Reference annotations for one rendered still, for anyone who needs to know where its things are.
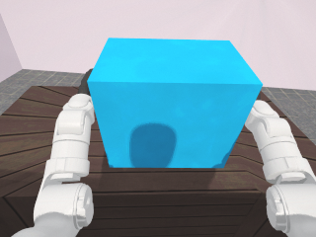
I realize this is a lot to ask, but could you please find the robot right upper arm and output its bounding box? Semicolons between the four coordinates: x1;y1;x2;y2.
266;184;316;237

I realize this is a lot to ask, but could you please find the right robot forearm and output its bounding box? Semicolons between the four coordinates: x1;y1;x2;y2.
245;100;316;185

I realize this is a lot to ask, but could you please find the right robot hand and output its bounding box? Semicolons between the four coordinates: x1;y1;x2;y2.
256;93;261;101

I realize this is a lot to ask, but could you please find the robot left upper arm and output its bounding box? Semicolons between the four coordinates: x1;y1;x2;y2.
11;183;94;237

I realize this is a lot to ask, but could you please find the left robot hand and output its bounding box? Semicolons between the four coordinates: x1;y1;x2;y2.
77;68;94;97

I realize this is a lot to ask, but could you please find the pedestal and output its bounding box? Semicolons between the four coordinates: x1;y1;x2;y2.
0;86;316;237

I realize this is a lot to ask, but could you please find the left robot forearm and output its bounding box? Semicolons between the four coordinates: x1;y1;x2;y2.
34;94;95;224

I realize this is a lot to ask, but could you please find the carton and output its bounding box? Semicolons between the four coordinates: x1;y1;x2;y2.
87;38;264;169

